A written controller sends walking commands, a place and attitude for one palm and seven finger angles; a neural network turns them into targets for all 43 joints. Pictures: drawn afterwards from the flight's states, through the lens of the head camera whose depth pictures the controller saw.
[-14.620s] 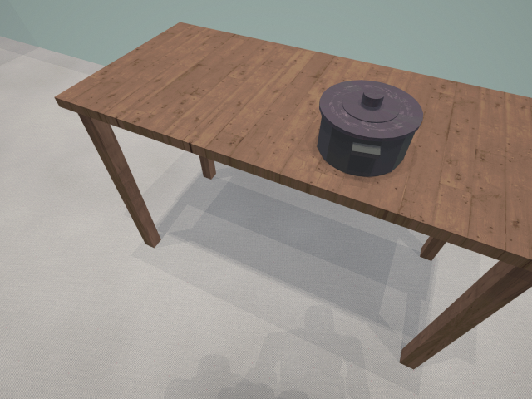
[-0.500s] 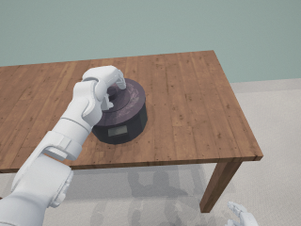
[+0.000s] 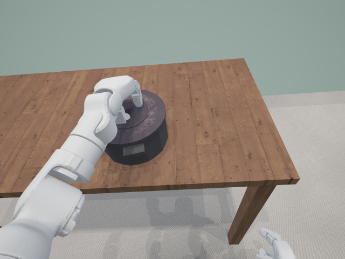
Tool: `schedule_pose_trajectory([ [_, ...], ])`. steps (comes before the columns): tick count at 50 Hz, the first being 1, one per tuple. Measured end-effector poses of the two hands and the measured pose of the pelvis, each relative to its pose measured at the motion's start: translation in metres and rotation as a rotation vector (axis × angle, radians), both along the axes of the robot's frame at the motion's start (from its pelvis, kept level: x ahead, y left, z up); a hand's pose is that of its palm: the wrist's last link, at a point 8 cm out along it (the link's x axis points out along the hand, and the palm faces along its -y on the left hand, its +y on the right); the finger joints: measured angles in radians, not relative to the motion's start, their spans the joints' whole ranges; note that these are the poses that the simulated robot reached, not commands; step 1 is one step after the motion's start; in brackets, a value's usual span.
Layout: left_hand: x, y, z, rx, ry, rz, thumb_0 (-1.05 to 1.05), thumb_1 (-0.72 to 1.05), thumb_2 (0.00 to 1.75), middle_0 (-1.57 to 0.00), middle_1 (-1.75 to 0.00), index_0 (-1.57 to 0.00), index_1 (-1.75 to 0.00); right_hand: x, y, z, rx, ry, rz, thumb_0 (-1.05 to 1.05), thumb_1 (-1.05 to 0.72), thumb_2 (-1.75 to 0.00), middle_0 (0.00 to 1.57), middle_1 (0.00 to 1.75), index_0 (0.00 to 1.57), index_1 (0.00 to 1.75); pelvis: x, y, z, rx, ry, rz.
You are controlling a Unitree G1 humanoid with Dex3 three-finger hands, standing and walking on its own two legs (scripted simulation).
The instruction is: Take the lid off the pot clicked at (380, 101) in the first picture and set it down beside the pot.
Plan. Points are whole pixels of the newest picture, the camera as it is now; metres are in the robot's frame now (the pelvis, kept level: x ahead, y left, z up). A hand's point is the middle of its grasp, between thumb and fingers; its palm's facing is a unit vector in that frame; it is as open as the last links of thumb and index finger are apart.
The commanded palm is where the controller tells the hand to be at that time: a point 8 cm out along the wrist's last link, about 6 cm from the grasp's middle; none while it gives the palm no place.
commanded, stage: close the fingers and squeeze the knob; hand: left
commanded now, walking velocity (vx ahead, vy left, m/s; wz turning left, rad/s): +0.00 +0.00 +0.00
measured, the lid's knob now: (125, 107) +0.46 +0.13 +0.12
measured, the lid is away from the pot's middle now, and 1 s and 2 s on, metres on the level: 0.00 0.00 0.01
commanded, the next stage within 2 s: lift the lid straight up in 0.92 s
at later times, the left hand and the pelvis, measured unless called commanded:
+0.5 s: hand (123, 110) +0.43 +0.13 +0.14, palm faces -0.29 -0.07 -0.95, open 6.7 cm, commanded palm +0.41 +0.13 +0.20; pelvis +0.00 +0.00 +0.00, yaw +0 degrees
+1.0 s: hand (122, 110) +0.43 +0.13 +0.14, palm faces -0.28 -0.08 -0.96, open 6.6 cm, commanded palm +0.41 +0.13 +0.20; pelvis +0.00 +0.00 +0.00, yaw +0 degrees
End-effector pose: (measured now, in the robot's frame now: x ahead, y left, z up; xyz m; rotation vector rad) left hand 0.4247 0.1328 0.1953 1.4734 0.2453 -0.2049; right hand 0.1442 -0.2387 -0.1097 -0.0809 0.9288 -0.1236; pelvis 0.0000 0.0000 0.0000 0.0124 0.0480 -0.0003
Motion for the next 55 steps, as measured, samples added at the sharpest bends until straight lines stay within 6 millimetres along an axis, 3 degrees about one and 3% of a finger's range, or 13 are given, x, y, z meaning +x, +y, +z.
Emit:
schedule_pose_trajectory([
  [20, -0.002, -0.003, 0.001, 0.014, 0.007, -0.014, 0.00, 0.31, 0.73, -0.69, -0.90, -0.76, -0.93, -0.002, 0.002, -0.002, 0.007, 0.012, 0.005, 0.01, -0.91, -0.90, 0.19, 0.30, 0.19, 0.29, 0.000, 0.002, 0.000, 0.000, -0.002, 0.005],
  [39, -0.004, -0.002, 0.000, -0.001, -0.005, -0.017, 0.00, 0.33, 0.73, -0.68, -0.90, -0.76, -0.92, 0.005, 0.004, 0.003, 0.003, -0.014, 0.010, 0.01, -0.91, -0.90, 0.20, 0.30, 0.20, 0.29, -0.001, 0.003, 0.000, -0.001, -0.004, 0.000],
  [55, -0.003, -0.003, 0.001, 0.006, -0.001, -0.008, 0.01, 0.32, 0.74, -0.69, -0.89, -0.77, -0.92, -0.005, 0.001, 0.000, -0.007, 0.007, -0.004, 0.01, -0.91, -0.90, 0.20, 0.30, 0.19, 0.29, -0.003, 0.002, 0.000, -0.003, -0.003, 0.000],
])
